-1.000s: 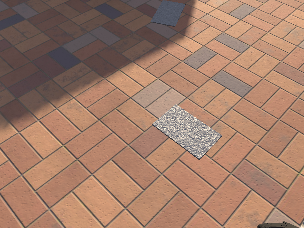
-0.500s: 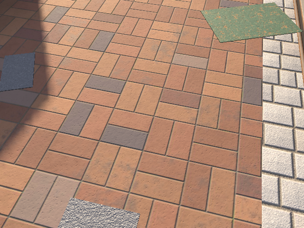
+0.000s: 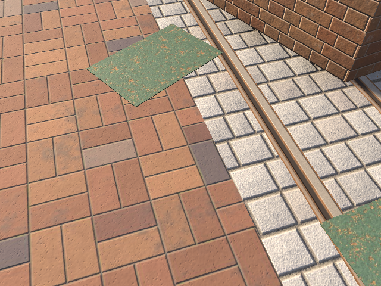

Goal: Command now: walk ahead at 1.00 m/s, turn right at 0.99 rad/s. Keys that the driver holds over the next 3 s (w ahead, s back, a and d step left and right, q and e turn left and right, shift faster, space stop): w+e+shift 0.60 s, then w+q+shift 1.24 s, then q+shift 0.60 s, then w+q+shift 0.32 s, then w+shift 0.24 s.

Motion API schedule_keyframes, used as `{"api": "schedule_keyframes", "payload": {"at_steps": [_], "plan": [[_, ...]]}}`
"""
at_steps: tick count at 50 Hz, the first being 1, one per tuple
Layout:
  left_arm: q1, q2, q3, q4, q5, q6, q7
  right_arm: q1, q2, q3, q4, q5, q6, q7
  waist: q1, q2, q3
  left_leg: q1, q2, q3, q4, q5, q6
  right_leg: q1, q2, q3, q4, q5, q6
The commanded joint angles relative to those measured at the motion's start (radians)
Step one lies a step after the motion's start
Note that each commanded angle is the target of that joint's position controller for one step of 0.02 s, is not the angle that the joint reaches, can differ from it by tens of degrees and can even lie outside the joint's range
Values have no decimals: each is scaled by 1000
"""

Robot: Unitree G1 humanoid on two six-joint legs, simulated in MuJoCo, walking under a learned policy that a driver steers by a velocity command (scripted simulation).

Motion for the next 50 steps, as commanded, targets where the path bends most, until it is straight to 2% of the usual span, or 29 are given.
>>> {"api": "schedule_keyframes", "payload": {"at_steps": [1,5,7,9,10,11,12,13,14,15,16,17,19,23,26,29,30,31,32,33,34,35,36,37,38,41,44,47,50], "plan": [[-77,-35,-31,-121,-7,0,-20,-65,-31,8,-43,2,-39,13,65,135,85,-54,246,-92,-256,250,68,-96,-66,38,-80,148,5],[-227,-44,-46,-156,-6,-4,-45,26,-71,0,6,-2,-43,4,29,88,156,10,199,85,-287,558,22,-11,-17,-125,-381,230,-44],[-229,-40,-45,-142,-9,-10,-41,71,-105,-5,15,0,-31,-8,38,106,117,107,197,130,-193,1036,4,94,64,-209,-460,199,-81],[-109,-4,-30,-105,-10,-13,-24,71,-168,-20,10,0,-3,-27,124,171,21,185,241,126,19,1383,-1,241,126,-217,-490,97,-111],[47,33,-11,-61,-11,-15,-12,36,-195,-28,-2,-4,15,-32,208,191,-54,159,267,110,217,1458,11,406,152,-196,-489,36,-134],[265,82,19,9,-14,-22,7,-17,-201,-30,-29,-7,30,-28,295,188,-141,41,279,82,493,1381,34,655,163,-135,-542,-8,-172],[354,118,52,58,-22,-22,36,-30,-167,-28,-35,-16,35,-13,298,86,-159,-186,184,77,845,697,29,876,124,-24,-624,-52,-201],[268,201,68,43,-37,-10,53,-31,-15,9,-92,-35,28,1,167,-132,-103,-510,29,44,1203,-220,9,940,-64,307,-592,105,-242],[282,258,81,-1,-5,5,52,-49,-68,6,-216,-2,4,1,157,-118,-314,-769,-20,-183,1328,-219,-15,1180,-199,753,-822,-79,-430],[295,209,81,6,-11,4,62,-142,-100,11,-223,-7,-22,2,172,59,-218,-822,45,-249,1222,-125,-10,1080,-217,803,-969,-179,-380],[262,165,72,27,-14,-6,69,-158,-99,15,-216,-3,-32,2,120,121,-63,-790,78,-246,1106,-78,-10,900,-188,727,-1012,-134,-345],[230,138,63,38,-16,-22,74,-171,-88,19,-206,-18,-24,-2,67,173,1,-715,103,-244,1030,-93,-23,750,-137,642,-1015,-30,-319],[185,90,40,33,-23,-54,82,-117,-77,23,-186,-48,20,1,-8,181,40,-583,140,-246,905,-139,-58,535,-65,504,-1021,92,-299],[188,90,41,42,-25,-90,66,-334,-6,50,-282,-27,42,22,24,108,109,-433,133,-188,529,100,-79,274,52,389,-1082,130,-247],[232,110,54,62,-39,-94,52,-395,-2,56,-295,2,36,29,79,54,63,-271,72,-170,309,366,-46,308,57,380,-1068,304,-183],[261,135,64,76,-40,-86,59,-355,-63,35,-285,5,32,16,70,30,3,-165,16,-187,185,301,-16,486,34,416,-921,543,-123],[255,164,69,77,-33,-83,60,-250,-109,15,-255,5,29,5,18,39,-75,-53,-15,-185,189,198,-6,530,40,409,-771,676,-97],[222,190,71,83,-24,-85,58,-53,-141,-5,-206,3,25,-9,-105,51,-171,124,-17,-138,189,150,10,516,48,359,-550,743,-76],[195,119,50,79,-12,-100,58,162,-188,-28,-150,-13,19,-30,-200,81,-258,337,76,-205,220,8,39,387,85,299,-250,612,-58],[295,-66,4,43,-40,-110,60,218,-277,-47,-127,-55,8,-31,-115,411,-364,542,374,-743,72,-323,151,97,226,220,119,-210,-17],[324,-36,-14,39,-31,-113,59,120,-248,-50,-126,-32,14,-11,-54,458,-345,479,409,-1135,-125,-454,217,-46,205,198,196,-244,-29],[227,11,-7,47,-10,-101,59,-7,-148,-36,-145,-20,16,0,-35,271,-164,334,365,-998,-122,-465,235,-96,121,173,192,-151,-33],[145,23,-9,33,7,-97,47,-35,-101,-28,-130,-9,16,9,-33,126,-85,204,318,-847,-108,-336,238,-68,86,157,137,-102,-23],[65,17,-11,7,21,-95,38,-19,-80,-21,-100,-9,14,14,-28,81,-35,109,259,-732,-110,-204,217,-40,65,147,69,-109,-17],[60,-8,-19,-22,31,-89,28,-1,-63,-11,-67,-6,10,16,12,134,-14,53,234,-686,-112,-135,226,-34,42,135,23,-130,-4],[-26,-40,-46,-85,47,-80,19,50,-58,-9,-18,16,-4,18,41,145,45,-37,196,-623,-174,10,250,-65,-14,86,-149,-172,47],[-128,-55,-77,-141,14,-91,-5,-28,-113,-32,-43,12,-4,14,65,148,67,-293,117,-470,-263,82,218,227,-1,24,-513,29,88],[-86,-10,-57,-111,-6,-86,4,-10,-160,-48,-47,31,-9,34,82,135,37,-338,154,-465,-269,227,197,493,38,-8,-601,138,89],[175,62,-11,-26,22,-94,52,28,-165,-49,-32,38,-8,38,209,49,-145,-310,50,-368,249,514,137,830,42,-4,-677,23,60]]}}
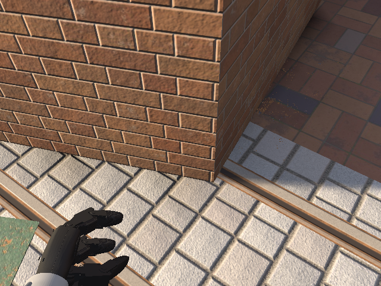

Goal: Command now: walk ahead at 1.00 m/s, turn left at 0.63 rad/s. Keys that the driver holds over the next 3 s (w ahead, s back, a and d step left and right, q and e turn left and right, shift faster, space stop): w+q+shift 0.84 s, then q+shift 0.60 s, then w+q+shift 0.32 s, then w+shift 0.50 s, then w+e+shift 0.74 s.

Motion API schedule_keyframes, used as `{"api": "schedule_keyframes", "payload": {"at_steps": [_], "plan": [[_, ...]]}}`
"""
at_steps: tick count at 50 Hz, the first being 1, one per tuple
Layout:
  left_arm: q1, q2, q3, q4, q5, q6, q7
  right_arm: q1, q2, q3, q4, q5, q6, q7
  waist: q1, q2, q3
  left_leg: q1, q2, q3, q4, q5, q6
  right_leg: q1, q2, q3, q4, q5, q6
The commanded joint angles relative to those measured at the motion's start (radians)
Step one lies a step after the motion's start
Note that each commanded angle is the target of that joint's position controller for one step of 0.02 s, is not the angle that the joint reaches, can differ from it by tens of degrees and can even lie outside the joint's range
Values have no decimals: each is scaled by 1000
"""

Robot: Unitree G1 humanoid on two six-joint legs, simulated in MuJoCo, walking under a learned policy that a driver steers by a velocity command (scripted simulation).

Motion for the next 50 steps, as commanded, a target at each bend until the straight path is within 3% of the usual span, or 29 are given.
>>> {"api": "schedule_keyframes", "payload": {"at_steps": [1,2,3,6,11,14,16,17,19,20,21,22,23,24,25,26,28,30,32,33,34,35,36,37,41,44,47,48,50], "plan": [[548,262,114,82,33,-4,59,-215,-136,-25,-145,10,-37,-2,386,-118,-250,-574,13,8,596,387,86,862,-210,210,-70,-369,-45],[549,323,123,74,47,4,71,-140,-21,2,-189,35,-27,-10,301,-283,-322,-760,-35,54,884,-67,83,902,-455,693,-288,-725,-100],[460,272,122,71,21,11,75,-175,-74,-2,-195,18,-8,-15,262,-233,-222,-853,12,64,985,32,95,791,-435,791,-361,-777,-139],[358,110,88,96,6,-12,66,-312,-75,-6,-177,-16,31,8,199,-34,49,-830,108,84,919,133,65,516,-303,310,-341,-122,-106],[363,108,98,168,-42,-53,58,-454,-40,11,-270,-30,71,43,122,-105,65,-821,135,140,758,259,49,472,-257,-35,-370,468,-69],[359,169,116,195,-65,-54,95,-566,-27,34,-300,-59,81,109,113,-52,80,-671,83,244,399,453,68,440,-234,-195,-345,667,-16],[389,201,129,212,-77,-39,123,-582,-23,42,-297,-46,97,132,90,-42,30,-476,20,316,241,522,98,431,-205,-256,-293,828,13],[313,423,189,141,-131,5,202,-374,-89,17,-286,-16,98,163,-54,-25,80,-407,-41,277,213,336,51,400,-240,-204,-106,1070,68],[259,417,209,104,-97,30,249,-186,-212,-42,-231,9,99,170,-151,-62,-117,-43,-71,244,231,362,68,277,-249,-187,162,1138,58],[268,343,197,106,-104,24,238,-134,-249,-63,-212,22,98,142,-148,-13,-135,100,-56,179,176,401,139,175,-177,-163,410,741,45],[298,208,156,115,-71,16,199,-213,-226,-57,-254,27,98,96,-84,153,-55,115,-26,67,11,486,263,33,-7,-137,672,-149,57],[306,82,107,71,-5,10,175,-257,-248,-44,-314,-4,90,62,6,255,-61,246,118,-221,40,866,423,-264,87,-128,980,-509,81],[448,109,91,79,-11,4,161,-245,-301,-67,-344,-49,78,49,19,156,-290,357,246,-386,3,834,586,-280,108,-10,1095,-522,84],[519,176,101,85,-40,-7,148,-337,-309,-77,-382,-41,74,37,71,67,-317,323,227,-447,-72,591,570,-288,74,77,1015,-430,75],[537,246,119,114,-56,-5,153,-408,-251,-68,-425,-13,68,35,88,8,-264,225,166,-445,-118,414,497,-253,28,84,899,-372,64],[494,272,128,121,-45,6,160,-437,-212,-52,-443,13,68,39,91,-75,-223,111,130,-438,-139,379,457,-189,9,78,830,-361,56],[437,278,135,117,-37,12,161,-509,-190,-40,-466,19,58,47,123,-148,-97,-162,97,-374,-149,521,423,-40,-2,73,613,-358,66],[461,249,128,142,-54,-2,164,-653,-174,-28,-512,-2,51,56,177,-156,-11,-527,-29,-238,-96,515,307,299,-50,74,97,-302,62],[527,280,158,181,-77,-10,162,-555,-166,-27,-487,-1,54,80,174,-50,-69,-617,-98,-234,-9,61,204,612,-19,47,-160,116,78],[616,295,162,208,-65,-10,155,-513,-94,-11,-494,7,53,89,188,-67,-141,-672,-159,-168,197,-114,146,763,-133,135,-113,172,37],[615,301,174,198,-16,31,196,-513,-36,16,-454,-75,55,100,242,-229,-234,-770,-169,-58,465,-96,86,813,-430,382,-222,-200,-15],[551,353,180,148,0,48,236,-509,-113,-1,-487,-75,79,111,222,-220,-160,-772,-101,-24,601,-70,26,597,-621,764,-468,-514,-107],[434,334,183,160,-8,57,241,-519,-147,-11,-475,-71,104,116,178,-203,-2,-802,-29,-1,708,16,18,477,-604,763,-490,-528,-136],[408,320,187,185,-27,56,229,-486,-154,-14,-451,-73,113,127,143,-149,51,-802,-11,-15,783,72,11,477,-528,580,-426,-397,-78],[494,234,168,259,-30,20,168,-484,-67,15,-359,-62,119,148,172,-73,41,-816,38,39,853,250,21,561,-271,38,-264,65,48],[477,244,164,241,-17,-5,125,-625,-79,23,-380,-40,121,146,218,-119,142,-836,75,106,723,272,-7,491,-282,-32,-402,-32,-29],[467,230,152,263,-29,-25,99,-741,-43,50,-396,-41,104,136,236,-147,198,-677,83,231,408,314,-1,426,-254,-202,-441,229,-22],[436,359,182,228,-74,6,99,-642,-52,25,-427,58,58,97,183,-131,127,-594,56,191,355,319,-10,493,-230,-198,-376,291,-10],[387,372,181,199,-77,29,100,-592,-117,-6,-403,53,44,72,132,-182,60,-470,6,229,280,315,4,518,-256,-231,-270,658,1]]}}
Over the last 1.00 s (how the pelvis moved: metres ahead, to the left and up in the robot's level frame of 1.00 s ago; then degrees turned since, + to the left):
0.87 -0.27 -0.01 -31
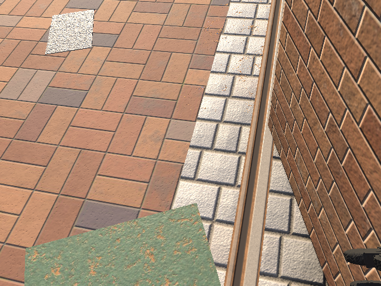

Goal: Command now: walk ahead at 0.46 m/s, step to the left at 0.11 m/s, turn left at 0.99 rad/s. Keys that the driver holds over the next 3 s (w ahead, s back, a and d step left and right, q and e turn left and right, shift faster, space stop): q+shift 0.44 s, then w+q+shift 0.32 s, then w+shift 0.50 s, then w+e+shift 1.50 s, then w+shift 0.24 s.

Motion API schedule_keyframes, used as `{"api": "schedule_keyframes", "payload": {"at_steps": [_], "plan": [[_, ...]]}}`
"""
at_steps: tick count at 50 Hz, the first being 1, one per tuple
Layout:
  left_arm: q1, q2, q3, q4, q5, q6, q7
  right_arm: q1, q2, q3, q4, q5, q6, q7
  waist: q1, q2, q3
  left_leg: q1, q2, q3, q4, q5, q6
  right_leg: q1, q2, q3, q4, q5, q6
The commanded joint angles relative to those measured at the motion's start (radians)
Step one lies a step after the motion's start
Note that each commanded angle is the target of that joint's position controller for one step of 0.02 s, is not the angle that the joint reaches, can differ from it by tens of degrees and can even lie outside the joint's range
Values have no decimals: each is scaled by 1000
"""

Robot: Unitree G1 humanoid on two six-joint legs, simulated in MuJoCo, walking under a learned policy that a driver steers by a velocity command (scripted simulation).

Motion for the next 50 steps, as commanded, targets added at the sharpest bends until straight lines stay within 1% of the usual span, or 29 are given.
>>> {"api": "schedule_keyframes", "payload": {"at_steps": [1,3,4,5,6,7,8,9,11,14,18,22,24,25,26,27,28,32,33,35,36,40,42,44,46,47,48,49,50], "plan": [[-171,260,50,-126,-24,10,-2,70,-61,-37,-61,27,-41,-41,-145,-276,-77,263,-114,107,-136,8,29,-93,-105,13,100,981,-140],[-179,229,42,-160,-17,13,8,312,-139,-94,16,12,-22,-67,-275,-251,-220,674,-177,68,-230,68,115,-291,-64,-4,464,901,-82],[-127,118,13,-172,41,4,-1,353,-202,-114,40,27,-1,-102,-236,-56,-195,894,-87,-111,-221,339,148,-615,18,16,747,0,-20],[-48,33,-27,-262,80,-24,0,298,-377,-143,-35,-19,-6,-109,-137,219,-436,1098,197,-707,-265,385,407,-891,166,144,1119,-387,-4],[-72,103,-18,-212,53,-41,1,328,-293,-125,-66,-38,-36,-101,-223,48,-562,1089,217,-745,-291,523,399,-883,129,360,1199,-286,-20],[-117,129,-18,-254,23,-52,-5,299,-270,-124,-59,-33,-51,-99,-193,41,-517,1010,202,-706,-345,269,396,-933,132,375,1200,-178,-39],[-127,155,-11,-221,28,-49,6,222,-214,-111,-69,-1,-59,-97,-159,-42,-392,827,135,-612,-368,158,332,-898,92,374,1112,-99,-45],[-118,165,-10,-206,46,-35,23,140,-172,-98,-88,9,-53,-101,-113,-79,-313,650,96,-558,-374,204,303,-824,82,379,1036,-55,-33],[-105,189,3,-199,32,-17,18,70,-143,-78,-82,0,-62,-103,-48,-38,-217,394,56,-460,-394,415,281,-651,92,354,881,-72,-36],[-205,105,-18,-226,36,-12,7,84,-146,-85,-44,0,-61,-130,-57,-8,-204,271,-8,-406,-355,622,242,-545,181,311,627,-23,-32],[-267,88,-15,-259,12,-6,-23,65,-155,-98,-54,11,-12,-166,-56,96,-238,262,-67,-463,-350,264,144,-427,232,362,391,177,-45],[-289,99,8,-270,37,-11,-32,101,-97,-87,-58,28,3,-173,-62,122,-193,283,-121,-527,-259,-6,101,-307,202,375,180,304,-78],[-211,143,34,-271,32,14,-12,291,30,-47,-40,21,13,-153,-98,-220,-299,58,-250,-289,108,-589,20,8,-138,629,103,221,-208],[-182,171,50,-253,30,18,-12,283,-35,-61,-91,37,-3,-155,-90,-395,-256,-109,-203,-220,213,-482,26,-40,-260,900,-41,-330,-290],[-262,145,53,-292,18,10,-15,204,-120,-80,-97,31,-7,-160,-68,-371,-161,-185,-137,-159,298,-375,10,-100,-198,900,-90,-480,-292],[-298,126,41,-298,17,12,-10,172,-166,-98,-100,28,-9,-162,-70,-334,-118,-211,-100,-123,369,-302,-2,-129,-173,816,-106,-435,-271],[-289,116,42,-300,6,15,-3,186,-156,-101,-95,20,-7,-162,-74,-285,-119,-193,-79,-86,427,-271,-10,-142,-144,723,-109,-399,-249],[-198,79,28,-263,-2,19,4,182,-54,-84,-105,9,14,-160,-42,-225,-43,-277,-37,-5,643,-152,-58,-166,-91,458,-95,-298,-197],[-187,74,10,-239,43,21,-21,111,-60,-54,-97,-110,51,-102,-69,-113,-25,-203,-76,-37,627,-92,-39,-304,-114,426,-112,-331,-206],[-223,111,27,-250,35,12,-27,139,-49,-57,-81,-75,68,-57,-107,-197,-10,-174,-78,-36,603,2,-50,-355,-139,355,-130,-341,-187],[-246,126,30,-241,45,9,-21,160,-48,-52,-74,-76,62,-51,-113,-249,2,-202,-66,-38,569,34,-49,-339,-132,314,-147,-350,-176],[-194,102,24,-198,38,-14,-19,116,-48,-45,-47,-68,47,-35,-99,-265,7,-171,-41,-67,366,30,-29,-252,-173,223,-162,-288,-188],[-170,123,35,-169,57,-28,-24,89,-25,-35,-35,-47,30,-19,-98,-270,47,-68,-5,2,183,-55,3,-271,-180,126,-211,-268,-178],[-142,130,37,-136,56,-30,-25,51,-16,-23,-21,-53,15,-20,-81,-268,73,70,1,68,46,-174,58,-287,-184,58,-252,-206,-190],[-96,151,40,-92,44,-18,-26,91,-25,-24,8,-58,3,-38,-100,-240,64,180,-51,131,-22,-278,117,-232,-193,20,-163,144,-227],[-108,164,41,-88,34,-12,-32,266,-42,-34,73,-58,-12,-52,-200,-176,-19,370,-122,173,-82,-249,143,-238,-154,-40,102,499,-238],[-128,139,23,-86,44,-5,-41,549,-70,-54,188,-56,-25,-73,-334,-19,-180,677,-193,163,-92,-247,134,-347,-89,-78,529,635,-236],[-140,-27,-25,-144,49,-10,-66,565,-170,-64,193,-55,-38,-92,-288,304,-218,790,68,-275,-266,-642,148,-654,5,-45,917,71,-204],[-272,-17,-22,-240,45,-26,-77,524,-232,-65,151,-17,-54,-104,-287,395,-256,806,157,-698,-518,-737,154,-873,147,185,1109,-256,-187]]}}
Over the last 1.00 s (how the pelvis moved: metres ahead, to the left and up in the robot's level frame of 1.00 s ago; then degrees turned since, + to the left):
0.61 0.24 0.01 54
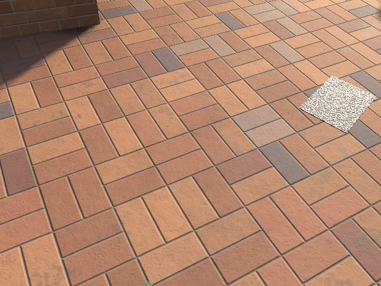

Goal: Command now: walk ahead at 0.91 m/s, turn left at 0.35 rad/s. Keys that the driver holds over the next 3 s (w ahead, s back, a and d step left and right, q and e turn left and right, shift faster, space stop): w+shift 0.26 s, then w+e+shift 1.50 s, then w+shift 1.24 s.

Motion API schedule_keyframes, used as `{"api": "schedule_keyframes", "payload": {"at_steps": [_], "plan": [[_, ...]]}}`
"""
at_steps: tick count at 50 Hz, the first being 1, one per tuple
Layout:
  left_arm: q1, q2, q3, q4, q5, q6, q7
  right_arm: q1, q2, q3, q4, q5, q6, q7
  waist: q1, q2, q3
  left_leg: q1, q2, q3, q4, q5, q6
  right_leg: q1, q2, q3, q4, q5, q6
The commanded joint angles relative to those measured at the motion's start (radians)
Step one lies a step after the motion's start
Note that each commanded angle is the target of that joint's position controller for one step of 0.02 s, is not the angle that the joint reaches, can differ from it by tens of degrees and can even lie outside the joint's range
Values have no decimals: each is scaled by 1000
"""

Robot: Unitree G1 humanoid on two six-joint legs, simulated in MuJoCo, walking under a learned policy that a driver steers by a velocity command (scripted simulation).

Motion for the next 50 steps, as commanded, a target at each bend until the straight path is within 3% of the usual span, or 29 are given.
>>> {"api": "schedule_keyframes", "payload": {"at_steps": [1,3,5,7,10,13,14,15,17,19,20,21,22,23,25,27,29,33,35,38,40,41,42,43,44,45,46,47,50], "plan": [[-318,73,-2,-236,-10,-41,-23,321,-258,-60,74,4,-39,-52,-182,284,-18,643,264,-723,-576,-250,76,-830,195,220,648,-6,-93],[-226,66,-18,-172,-11,-47,-22,262,-172,-43,98,-27,-44,-64,-82,45,25,520,232,-524,-490,-97,86,-780,87,211,551,168,-107],[-159,56,-27,-131,3,-18,-41,199,-91,-9,90,-12,-53,-60,-24,122,62,406,183,-424,-555,30,80,-699,57,205,462,255,-87],[-200,52,-30,-149,-9,14,-54,233,-50,0,133,0,-70,-57,-6,95,137,400,169,-372,-607,127,98,-750,52,197,392,267,-74],[-366,25,-47,-205,-7,16,-60,295,-68,-2,180,8,-82,-53,-35,63,194,445,120,-230,-666,467,98,-791,92,115,198,384,-59],[-472,12,-68,-241,-15,2,-73,284,-61,6,206,25,-110,-65,-39,68,223,387,98,-133,-798,596,103,-599,144,40,-90,554,-77],[-479,4,-74,-241,-23,1,-76,274,-88,2,220,26,-118,-69,-25,79,226,402,117,-94,-849,657,98,-518,165,30,-174,610,-102],[-478,16,-72,-220,-26,1,-74,290,-92,3,233,29,-122,-71,-29,54,209,468,118,-48,-844,860,77,-473,211,-9,-205,634,-119],[-395,48,-63,-183,-33,2,-63,293,-146,-11,241,5,-117,-84,20,119,114,611,157,9,-709,1301,32,-366,302,-21,-209,569,-142],[-84,110,-33,-90,-36,8,-45,247,-174,-27,237,-31,-89,-111,186,168,-49,613,190,34,-320,1614,0,-74,384,-19,-124,447,-170],[139,142,-13,-17,-36,12,-33,176,-188,-36,217,-37,-73,-119,304,155,-119,530,174,53,3,1588,-11,122,370,4,-168,406,-195],[280,196,15,26,-34,20,-15,122,-150,-30,194,-39,-78,-116,350,58,-139,315,63,53,464,1104,-20,292,274,186,-170,207,-251],[176,278,37,37,-17,29,-14,259,23,11,153,8,-103,-71,112,-415,-192,-223,-148,-45,900,-78,-95,558,-6,848,-354,36,-471],[43,203,34,-8,-31,29,-24,187,-42,21,128,-8,-129,-70,119,-159,-198,-290,-95,-175,879,11,-40,472,-13,1046,-531,-14,-473],[-17,95,14,4,-23,19,-25,64,-66,29,95,-18,-147,-64,55,95,4,-233,10,-185,699,109,-10,155,26,861,-596,21,-401],[-34,78,1,26,-18,2,-11,0,-34,45,45,-51,-114,-60,-16,103,115,-155,51,-172,584,60,-44,-111,110,712,-620,143,-369],[-25,101,2,25,-30,-21,-12,-30,-11,61,10,-60,-78,-59,-45,76,154,-146,89,-139,450,15,-82,-250,152,633,-652,164,-375],[-11,137,26,-9,-32,-45,-18,-287,12,90,-104,-20,-81,-36,27,36,213,28,88,-52,-29,364,-138,-441,234,529,-742,300,-306],[24,156,38,-10,-47,-48,-27,-309,13,88,-114,-3,-81,-34,68,15,158,127,54,-37,-136,532,-128,-368,223,531,-729,460,-262],[70,170,48,-6,-48,-35,-16,-316,-29,73,-127,-3,-85,-46,90,-11,102,131,21,-56,-272,468,-113,-119,201,550,-593,680,-215],[62,219,60,-13,-35,-30,-9,-152,-100,38,-84,-1,-95,-68,9,-11,-36,321,-32,-53,-298,276,-93,-23,207,540,-326,949,-173],[15,234,63,-24,-32,-34,-14,28,-140,16,-45,-3,-101,-83,-100,-7,-128,536,9,-72,-285,215,-79,-108,245,519,-95,910,-154],[-11,140,39,-54,-31,-47,-13,259,-218,-17,-15,-27,-105,-107,-186,74,-267,777,213,-258,-271,-122,-47,-259,287,450,222,636,-154],[84,-22,-4,-110,-78,-45,-10,249,-285,-33,-12,-67,-98,-106,-89,364,-376,970,512,-798,-454,-401,41,-574,380,328,515,-50,-125],[40,52,-8,-120,-57,-26,-3,170,-240,-42,-11,-42,-85,-99,-69,335,-310,873,484,-917,-534,-519,68,-691,285,283,600,55,-144],[-66,100,4,-115,-36,-12,-6,88,-126,-19,-24,-31,-83,-94,-80,188,-150,732,415,-699,-525,-410,47,-718,233,254,571,156,-142],[-115,98,6,-120,-25,-3,-20,67,-74,-7,-7,-30,-83,-88,-68,95,-60,615,367,-522,-521,-184,32,-694,199,247,523,204,-133],[-159,83,6,-129,-12,7,-36,86,-54,-1,20,-32,-84,-89,-60,78,-10,543,317,-390,-532,-24,7,-672,176,245,498,213,-127],[-217,10,-15,-193,-4,50,-66,154,8,15,102,1,-109,-75,-13,135,49,471,284,-185,-553,225,-23,-705,131,227,483,231,-116]]}}
Over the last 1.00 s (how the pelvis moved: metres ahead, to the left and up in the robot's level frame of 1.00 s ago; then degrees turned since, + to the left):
0.32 0.24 -0.03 54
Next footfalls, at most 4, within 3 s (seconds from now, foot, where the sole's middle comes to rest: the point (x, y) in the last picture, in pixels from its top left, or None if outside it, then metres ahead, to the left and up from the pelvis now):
0.42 right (188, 272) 0.58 0.00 -0.74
0.84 left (154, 172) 1.01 0.14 -0.74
1.28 right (234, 131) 1.27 -0.22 -0.74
1.66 left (266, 82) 1.66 -0.44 -0.74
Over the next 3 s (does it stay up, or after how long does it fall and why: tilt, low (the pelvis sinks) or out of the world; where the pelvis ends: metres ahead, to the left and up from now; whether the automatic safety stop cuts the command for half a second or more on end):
stays up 1.63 -1.56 0.00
